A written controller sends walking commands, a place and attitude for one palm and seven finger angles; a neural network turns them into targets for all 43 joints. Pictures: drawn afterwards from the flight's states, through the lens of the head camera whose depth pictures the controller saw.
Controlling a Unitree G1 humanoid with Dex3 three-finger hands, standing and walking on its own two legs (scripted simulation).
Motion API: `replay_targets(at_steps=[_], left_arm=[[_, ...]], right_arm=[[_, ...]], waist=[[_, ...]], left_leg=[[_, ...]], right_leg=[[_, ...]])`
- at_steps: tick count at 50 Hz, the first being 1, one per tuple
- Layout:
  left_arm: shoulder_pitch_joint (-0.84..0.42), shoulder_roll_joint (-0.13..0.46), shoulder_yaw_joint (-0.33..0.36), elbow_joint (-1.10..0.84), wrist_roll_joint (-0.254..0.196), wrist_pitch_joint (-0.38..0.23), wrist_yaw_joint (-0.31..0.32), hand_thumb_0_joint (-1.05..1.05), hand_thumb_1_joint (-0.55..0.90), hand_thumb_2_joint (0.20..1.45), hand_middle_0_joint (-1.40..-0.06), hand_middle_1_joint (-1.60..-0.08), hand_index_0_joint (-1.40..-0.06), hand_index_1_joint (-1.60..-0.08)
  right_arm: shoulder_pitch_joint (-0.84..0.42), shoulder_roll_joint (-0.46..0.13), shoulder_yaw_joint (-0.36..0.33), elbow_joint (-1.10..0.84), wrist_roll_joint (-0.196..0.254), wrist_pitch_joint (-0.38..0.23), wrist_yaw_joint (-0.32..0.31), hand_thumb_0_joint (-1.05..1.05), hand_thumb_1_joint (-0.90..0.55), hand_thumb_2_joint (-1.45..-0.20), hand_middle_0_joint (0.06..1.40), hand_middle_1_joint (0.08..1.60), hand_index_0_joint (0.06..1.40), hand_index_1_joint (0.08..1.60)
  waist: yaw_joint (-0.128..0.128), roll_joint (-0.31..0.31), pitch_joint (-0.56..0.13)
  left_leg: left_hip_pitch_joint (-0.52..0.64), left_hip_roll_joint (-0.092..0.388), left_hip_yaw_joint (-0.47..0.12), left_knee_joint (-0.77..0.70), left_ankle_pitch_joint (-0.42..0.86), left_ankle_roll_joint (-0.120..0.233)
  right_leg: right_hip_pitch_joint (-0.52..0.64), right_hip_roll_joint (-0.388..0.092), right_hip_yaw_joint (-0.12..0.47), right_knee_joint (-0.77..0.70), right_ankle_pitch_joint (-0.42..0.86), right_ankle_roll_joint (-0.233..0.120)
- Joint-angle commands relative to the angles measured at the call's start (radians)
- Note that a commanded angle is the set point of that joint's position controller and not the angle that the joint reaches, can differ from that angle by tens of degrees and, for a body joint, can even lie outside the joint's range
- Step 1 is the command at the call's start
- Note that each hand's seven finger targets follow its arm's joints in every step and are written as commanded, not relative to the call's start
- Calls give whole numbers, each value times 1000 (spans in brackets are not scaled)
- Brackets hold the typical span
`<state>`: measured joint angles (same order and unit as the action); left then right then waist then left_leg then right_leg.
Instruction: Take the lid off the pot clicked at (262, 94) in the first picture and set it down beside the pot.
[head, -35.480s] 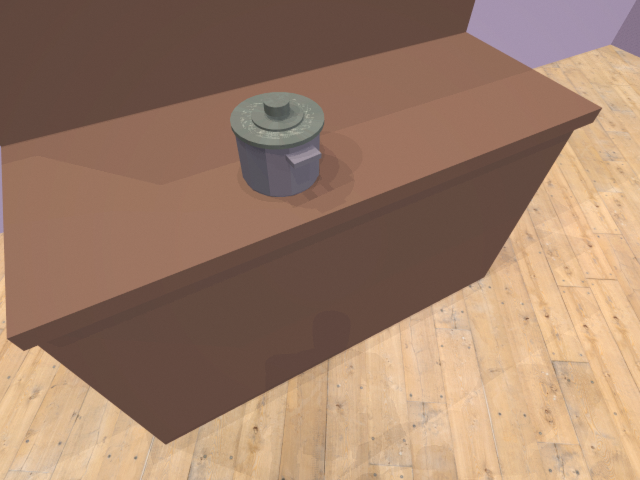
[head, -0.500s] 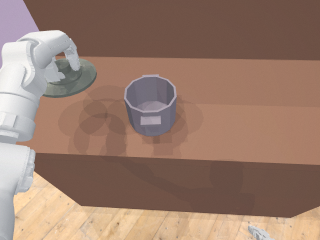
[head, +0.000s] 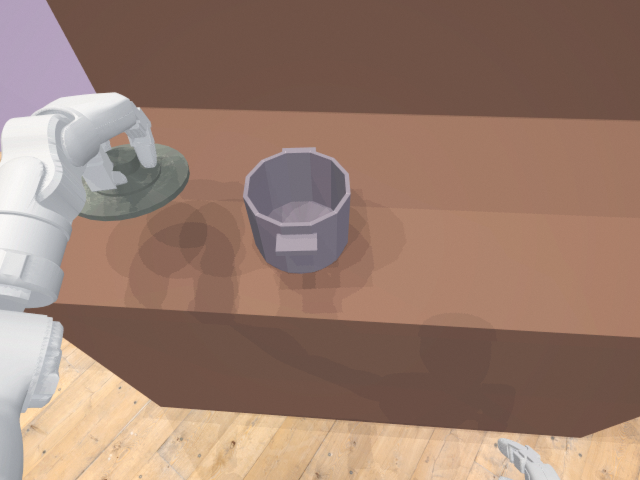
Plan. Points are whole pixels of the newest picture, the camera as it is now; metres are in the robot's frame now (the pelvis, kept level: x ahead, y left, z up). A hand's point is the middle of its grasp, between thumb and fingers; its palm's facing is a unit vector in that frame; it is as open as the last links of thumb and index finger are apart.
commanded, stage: lower the lid onto the table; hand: left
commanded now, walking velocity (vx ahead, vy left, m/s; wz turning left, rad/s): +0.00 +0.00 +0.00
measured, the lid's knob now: (120, 161) +0.47 +0.26 +0.14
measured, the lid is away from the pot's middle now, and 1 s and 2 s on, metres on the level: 0.22 0.24 0.24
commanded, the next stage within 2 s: open the fingers wide in 1.90 s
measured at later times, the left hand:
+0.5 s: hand (123, 182) +0.45 +0.26 +0.12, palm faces -0.43 -0.04 -0.90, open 6.7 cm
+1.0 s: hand (118, 206) +0.44 +0.28 +0.09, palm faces -0.46 -0.06 -0.89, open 6.7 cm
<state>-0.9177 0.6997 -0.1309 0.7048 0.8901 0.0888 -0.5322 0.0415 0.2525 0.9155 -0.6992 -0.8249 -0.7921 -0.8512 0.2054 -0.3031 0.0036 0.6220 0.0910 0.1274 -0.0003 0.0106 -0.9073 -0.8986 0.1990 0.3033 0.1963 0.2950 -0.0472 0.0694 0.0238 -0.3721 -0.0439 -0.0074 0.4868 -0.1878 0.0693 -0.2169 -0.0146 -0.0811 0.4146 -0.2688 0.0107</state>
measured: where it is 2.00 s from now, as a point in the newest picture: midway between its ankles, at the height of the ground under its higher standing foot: outside the picture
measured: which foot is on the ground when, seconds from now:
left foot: down 0.00-1.00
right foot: down 0.00-1.00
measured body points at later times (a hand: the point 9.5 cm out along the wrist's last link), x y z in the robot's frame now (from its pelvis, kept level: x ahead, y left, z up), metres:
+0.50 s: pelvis +0.01 +0.01 +0.00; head +0.07 +0.00 +0.44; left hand +0.47 +0.26 +0.17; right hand +0.08 -0.27 -0.13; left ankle +0.03 +0.07 -0.74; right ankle -0.04 -0.13 -0.74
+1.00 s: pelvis +0.00 +0.02 +0.00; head +0.06 +0.02 +0.44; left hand +0.46 +0.28 +0.14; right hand +0.08 -0.26 -0.12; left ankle +0.03 +0.07 -0.74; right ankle -0.04 -0.13 -0.74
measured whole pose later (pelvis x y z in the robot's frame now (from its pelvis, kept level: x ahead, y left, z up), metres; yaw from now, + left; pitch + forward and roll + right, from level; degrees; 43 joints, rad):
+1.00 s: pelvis +0.00 +0.02 +0.00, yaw -1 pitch +7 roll -2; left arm -0.85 0.69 -0.11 0.86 0.91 -0.05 -0.45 0.04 0.26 0.91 -0.69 -0.82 -0.79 -0.85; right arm 0.25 -0.29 -0.01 0.64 0.08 0.15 -0.01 0.01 -0.91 -0.90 0.20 0.30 0.20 0.30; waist -0.07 0.05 0.01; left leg -0.44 -0.05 0.01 0.53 -0.21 0.09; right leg -0.28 -0.02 -0.06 0.44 -0.28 0.02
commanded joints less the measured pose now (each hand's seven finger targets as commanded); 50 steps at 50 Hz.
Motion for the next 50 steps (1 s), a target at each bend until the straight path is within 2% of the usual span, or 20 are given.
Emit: replay_targets(at_steps=[1,2,6,7,9,11,14,18,21,23,27,29,33,34,36,37,43,46,49,50], left_arm=[[-529,275,91,-177,-7,-6,49,0,634,1074,-907,-945,-943,-936],[-585,268,83,-227,10,-7,53,0,634,1074,-907,-945,-943,-936],[-559,326,125,-171,-2,-27,59,0,634,1074,-907,-945,-943,-936],[-587,352,151,-193,11,-34,63,0,634,1074,-907,-945,-943,-936],[-549,362,162,-115,15,-45,63,0,634,1074,-907,-945,-943,-936],[-515,360,156,-120,3,-58,67,0,634,1074,-907,-945,-943,-936],[-509,280,105,-122,13,-62,67,0,634,1074,-907,-945,-943,-936],[-493,342,163,-113,13,-79,72,0,634,1074,-907,-945,-943,-936],[-541,279,99,-157,-10,-85,72,0,634,1074,-907,-945,-943,-936],[-523,357,180,-196,11,-97,88,0,634,1074,-907,-945,-943,-936],[-470,302,151,-143,5,-109,102,0,634,1074,-907,-945,-943,-936],[-391,324,182,-68,9,-104,112,0,634,1074,-907,-945,-943,-936],[-450,323,175,-146,25,-106,124,0,634,1074,-907,-945,-943,-936],[-424,294,156,-111,23,-104,123,0,634,1074,-907,-945,-943,-936],[-445,314,160,-119,6,-110,122,0,634,1074,-907,-945,-943,-936],[-438,367,211,-115,15,-112,127,0,634,1074,-907,-945,-943,-936],[-464,261,118,-77,10,-129,126,0,634,1074,-907,-945,-943,-936],[-451,317,153,-63,4,-148,137,0,634,1074,-907,-945,-943,-936],[-467,287,132,-65,14,-158,143,0,634,1074,-907,-945,-943,-936],[-457,240,99,-18,13,-156,141,0,634,1074,-907,-945,-943,-936]], right_arm=[[-12,-155,-50,-100,-3,-21,-7,0,-900,-900,200,300,200,300],[-3,-143,-49,-101,-4,-22,-6,0,-900,-900,200,300,200,300],[7,-158,-49,-88,-8,-26,-18,0,-900,-900,200,300,200,300],[20,-149,-48,-87,-9,-26,-17,0,-900,-900,200,300,200,300],[20,-150,-45,-80,-3,-27,-22,0,-900,-900,200,300,200,300],[17,-160,-50,-85,-8,-27,-18,0,-900,-900,200,300,200,300],[26,-147,-53,-83,-5,-22,-13,0,-900,-900,200,300,200,300],[39,-154,-58,-86,-8,-15,-14,0,-900,-900,200,300,200,300],[42,-162,-64,-75,-8,-14,-15,0,-900,-900,200,300,200,300],[54,-157,-67,-85,-13,-17,-14,0,-900,-900,200,300,200,300],[66,-153,-64,-75,-13,-13,-8,0,-900,-900,200,300,200,300],[70,-155,-63,-78,-7,-12,-5,0,-900,-900,200,300,200,300],[60,-154,-67,-91,-12,-7,-1,0,-900,-900,200,300,200,300],[59,-150,-66,-93,-11,-9,-3,0,-900,-900,200,300,200,300],[70,-163,-69,-85,-14,-8,-6,0,-900,-900,200,300,200,300],[76,-159,-69,-88,-16,-5,-7,0,-900,-900,200,300,200,300],[76,-150,-67,-71,-10,-6,-18,0,-900,-900,200,300,200,300],[79,-162,-64,-68,-13,-5,-20,0,-900,-900,200,300,200,300],[76,-152,-61,-68,-12,0,-24,0,-900,-900,200,300,200,300],[81,-148,-61,-61,-11,-2,-26,0,-900,-900,200,300,200,300]], waist=[[-33,-9,-393],[-31,15,-445],[-37,29,-431],[-27,17,-471],[-26,-7,-428],[-27,23,-428],[-32,43,-427],[-31,22,-444],[-45,37,-439],[-32,55,-499],[-36,63,-459],[-27,24,-418],[-26,46,-466],[-30,33,-455],[-35,25,-465],[-29,8,-489],[-47,39,-415],[-37,48,-420],[-42,57,-443],[-49,44,-412]], left_leg=[[347,-4,-61,-1,258,22],[382,-3,-67,-9,280,20],[372,-5,-63,7,262,22],[378,-5,-68,-5,262,22],[348,-2,-63,-6,244,22],[350,-2,-67,8,294,20],[380,5,-70,7,317,17],[370,3,-67,13,307,23],[402,12,-75,13,328,22],[439,14,-85,19,377,22],[426,19,-89,14,400,13],[379,17,-81,8,342,13],[404,20,-90,15,374,12],[403,19,-91,17,365,11],[399,20,-86,22,359,16],[396,19,-84,14,337,17],[407,26,-89,14,282,15],[379,22,-85,14,246,14],[404,23,-89,18,272,14],[395,24,-91,19,250,15]], right_leg=[[-49,43,19,-30,315,-59],[-41,54,19,-25,314,-54],[-47,46,22,-27,321,-61],[-21,55,20,-24,321,-55],[-25,54,17,-20,321,-55],[-33,44,22,-18,343,-62],[-74,55,14,-16,312,-54],[-61,57,20,-18,321,-55],[-102,51,14,-22,307,-57],[-87,61,17,-14,313,-56],[-120,64,9,-13,295,-56],[-115,63,10,-13,273,-57],[-112,62,12,-5,284,-60],[-124,62,13,-6,271,-58],[-117,54,16,-13,287,-60],[-99,61,17,-10,277,-55],[-184,62,6,-14,213,-55],[-168,52,13,-12,208,-64],[-181,61,9,-5,210,-58],[-207,62,7,-7,190,-57]])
